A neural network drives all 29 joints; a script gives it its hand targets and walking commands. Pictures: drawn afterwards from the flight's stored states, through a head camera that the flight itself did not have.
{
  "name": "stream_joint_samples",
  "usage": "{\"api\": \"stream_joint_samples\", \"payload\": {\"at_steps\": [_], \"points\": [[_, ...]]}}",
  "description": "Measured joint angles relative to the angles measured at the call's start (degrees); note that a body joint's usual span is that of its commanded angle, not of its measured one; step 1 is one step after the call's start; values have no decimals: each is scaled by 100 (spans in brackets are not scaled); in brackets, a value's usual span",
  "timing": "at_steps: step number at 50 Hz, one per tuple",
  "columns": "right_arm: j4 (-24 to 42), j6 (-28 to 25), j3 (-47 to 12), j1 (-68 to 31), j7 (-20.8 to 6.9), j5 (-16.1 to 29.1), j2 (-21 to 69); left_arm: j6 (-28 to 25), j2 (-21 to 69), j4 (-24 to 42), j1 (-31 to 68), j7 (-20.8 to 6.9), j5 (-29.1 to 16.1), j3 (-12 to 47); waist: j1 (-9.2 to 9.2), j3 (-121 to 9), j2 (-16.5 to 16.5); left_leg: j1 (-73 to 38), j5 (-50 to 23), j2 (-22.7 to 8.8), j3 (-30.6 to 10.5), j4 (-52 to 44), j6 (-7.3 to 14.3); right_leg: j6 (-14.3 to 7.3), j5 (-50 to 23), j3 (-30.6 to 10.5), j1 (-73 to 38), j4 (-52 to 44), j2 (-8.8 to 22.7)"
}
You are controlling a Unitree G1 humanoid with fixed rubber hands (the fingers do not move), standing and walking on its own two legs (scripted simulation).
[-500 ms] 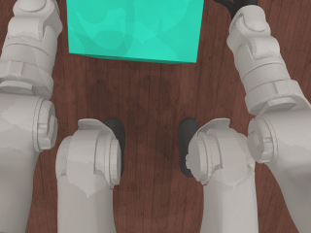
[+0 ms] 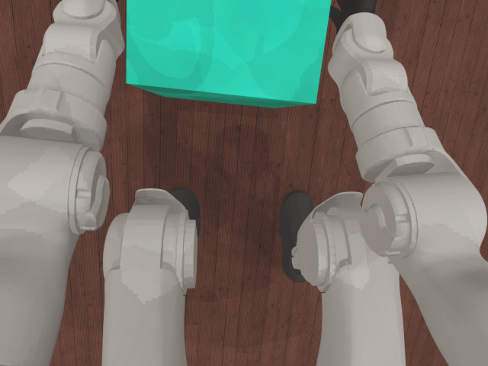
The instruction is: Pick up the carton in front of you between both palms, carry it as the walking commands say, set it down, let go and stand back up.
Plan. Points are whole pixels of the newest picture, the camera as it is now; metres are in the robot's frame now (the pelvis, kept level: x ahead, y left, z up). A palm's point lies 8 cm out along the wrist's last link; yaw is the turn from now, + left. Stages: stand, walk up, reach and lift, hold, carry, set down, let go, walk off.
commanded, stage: reach and lift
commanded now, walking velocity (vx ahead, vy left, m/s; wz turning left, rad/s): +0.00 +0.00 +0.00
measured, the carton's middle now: (227, 27) +0.53 +0.06 -0.25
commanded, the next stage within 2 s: none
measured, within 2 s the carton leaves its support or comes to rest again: leaves its support in 0.14 s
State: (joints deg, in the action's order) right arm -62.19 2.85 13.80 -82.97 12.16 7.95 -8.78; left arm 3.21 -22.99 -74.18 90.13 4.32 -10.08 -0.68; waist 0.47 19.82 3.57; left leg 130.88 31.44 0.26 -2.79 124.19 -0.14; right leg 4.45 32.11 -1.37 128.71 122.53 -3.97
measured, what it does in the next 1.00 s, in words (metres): rises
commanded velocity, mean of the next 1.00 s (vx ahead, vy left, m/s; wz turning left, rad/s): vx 0.00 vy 0.00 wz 0.00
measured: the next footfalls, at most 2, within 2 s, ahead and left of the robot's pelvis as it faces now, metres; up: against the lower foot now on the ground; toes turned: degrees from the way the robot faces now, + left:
none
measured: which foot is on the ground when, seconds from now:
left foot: down 0.00-1.00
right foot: down 0.00-1.00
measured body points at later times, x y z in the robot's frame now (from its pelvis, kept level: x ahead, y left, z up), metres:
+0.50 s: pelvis +0.00 -0.01 +0.05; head +0.28 +0.06 +0.39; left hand +0.51 +0.20 -0.05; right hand +0.53 -0.09 -0.03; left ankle +0.11 +0.12 -0.34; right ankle +0.12 -0.13 -0.34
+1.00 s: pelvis +0.02 -0.01 +0.16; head +0.25 +0.04 +0.55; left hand +0.48 +0.19 +0.09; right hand +0.50 -0.11 +0.12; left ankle +0.11 +0.12 -0.34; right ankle +0.12 -0.13 -0.34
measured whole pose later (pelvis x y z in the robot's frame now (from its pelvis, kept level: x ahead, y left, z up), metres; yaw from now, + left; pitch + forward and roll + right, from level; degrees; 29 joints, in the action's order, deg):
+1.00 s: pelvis +0.02 -0.01 +0.16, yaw +4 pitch +41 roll -1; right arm -31.2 20.1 28.2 -50.0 4.3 -9.7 6.5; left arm 23.1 -1.8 -37.7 52.1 0.4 11.1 -21.2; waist -1.0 -12.2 3.2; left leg 106.4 26.7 2.0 -2.7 91.6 -1.2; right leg 3.2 28.6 -3.9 104.8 91.9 -4.2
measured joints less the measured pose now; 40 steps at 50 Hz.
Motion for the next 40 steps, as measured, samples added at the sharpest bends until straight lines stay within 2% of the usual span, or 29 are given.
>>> {"api": "stream_joint_samples", "payload": {"at_steps": [4, 7, 10, 14, 18, 20, 22, 27, 30, 36, 40], "points": [[176, 294, 385, 23, -192, -305, 53, 315, 45, 272, -100, -80, 427, -274, 45, -68, 27, 72, 48, -62, 29, 154, 33, 35, 3, -34, 105, 139, -76], [429, 499, 371, 114, -155, -322, 69, 469, 88, 638, -361, -79, 419, -280, 39, -186, 104, 134, 84, -113, 75, 240, 48, 63, 0, -84, 209, 232, -137], [826, 652, 394, 319, -40, -184, 125, 665, 207, 1063, -673, 88, 341, -244, 12, -353, 200, 147, 95, -115, 95, 251, 35, 78, 9, -117, 239, 262, -159], [1412, 769, 686, 745, -121, -256, 377, 894, 395, 1717, -1194, 31, 538, -358, -38, -768, 282, 163, 29, -52, 82, 72, -3, 78, 1, -134, 239, 117, -144], [2009, 900, 977, 1450, -171, -452, 727, 1371, 581, 2333, -1646, 22, 606, -457, -93, -1296, 288, 36, -68, 83, 49, -235, -77, 98, 19, -188, 72, -121, -153], [2252, 1055, 1120, 1719, -226, -623, 847, 1486, 791, 2402, -1796, -45, 822, -732, -76, -1591, 234, -79, -107, 142, 11, -409, -104, 81, 17, -165, -70, -284, -110], [2280, 1197, 1369, 1824, -366, -1004, 953, 1566, 1036, 2380, -1918, -115, 1182, -1133, -70, -1874, 143, -212, -161, 193, -17, -624, -117, 32, -7, -135, -228, -492, -46], [2078, 1446, 1878, 1811, -603, -1728, 1139, 1699, 1387, 2246, -2117, -291, 1905, -1906, -103, -2414, -6, -571, -330, 230, -59, -1283, -125, 0, -165, -135, -587, -1135, -86], [2117, 1530, 1950, 1924, -682, -1923, 1188, 1714, 1540, 2281, -2261, -380, 2240, -2126, -87, -2687, -28, -737, -406, 209, -72, -1625, -131, -13, -256, -142, -740, -1485, -110], [2357, 1544, 1911, 2257, -758, -2004, 1307, 1822, 1762, 2658, -2590, -461, 2435, -2319, -12, -2934, 25, -1131, -509, 162, -31, -2227, -133, -66, -392, -200, -1080, -2054, -118], [2616, 1587, 1748, 2511, -748, -2003, 1423, 1874, 1820, 3036, -2967, -463, 2268, -2228, -38, -3047, -51, -1392, -539, 192, -26, -2518, -134, -83, -397, -210, -1349, -2328, -66]]}}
